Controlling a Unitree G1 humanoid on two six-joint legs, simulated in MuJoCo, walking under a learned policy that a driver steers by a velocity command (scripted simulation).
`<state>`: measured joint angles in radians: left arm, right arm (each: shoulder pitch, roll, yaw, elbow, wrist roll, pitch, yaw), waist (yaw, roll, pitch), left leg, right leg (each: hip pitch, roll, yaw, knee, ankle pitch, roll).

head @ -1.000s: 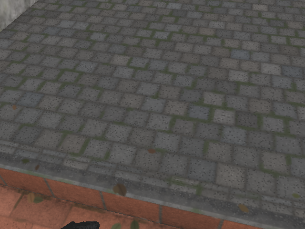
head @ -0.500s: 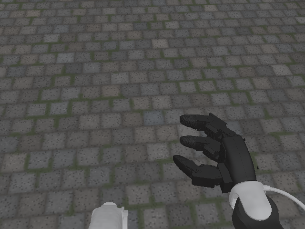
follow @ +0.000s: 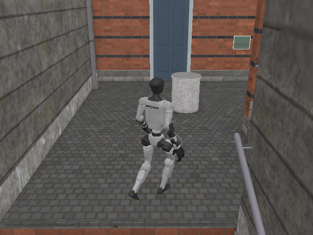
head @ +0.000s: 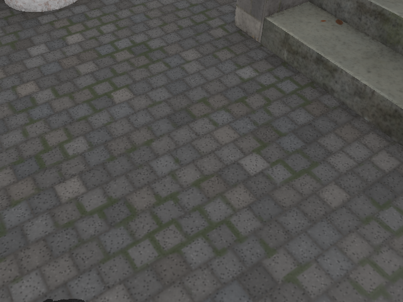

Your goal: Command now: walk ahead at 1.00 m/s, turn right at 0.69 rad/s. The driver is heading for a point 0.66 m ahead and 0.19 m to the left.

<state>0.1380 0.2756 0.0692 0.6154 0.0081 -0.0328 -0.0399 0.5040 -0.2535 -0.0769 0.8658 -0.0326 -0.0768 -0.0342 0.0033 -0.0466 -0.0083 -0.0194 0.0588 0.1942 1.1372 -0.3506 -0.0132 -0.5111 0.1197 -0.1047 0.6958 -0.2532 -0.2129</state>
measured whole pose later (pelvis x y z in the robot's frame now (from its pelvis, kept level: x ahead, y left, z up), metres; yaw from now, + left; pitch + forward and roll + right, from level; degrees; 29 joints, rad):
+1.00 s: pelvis +0.82 +0.17 +0.03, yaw +18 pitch +0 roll +0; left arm 0.28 0.22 -0.01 0.81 0.01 -0.07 0.02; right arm 0.22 -0.26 -0.03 0.81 -0.02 0.01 -0.01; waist 0.02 0.02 0.07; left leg -0.39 -0.09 -0.10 1.12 -0.45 -0.01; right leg -0.39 0.08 -0.04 0.43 -0.03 -0.10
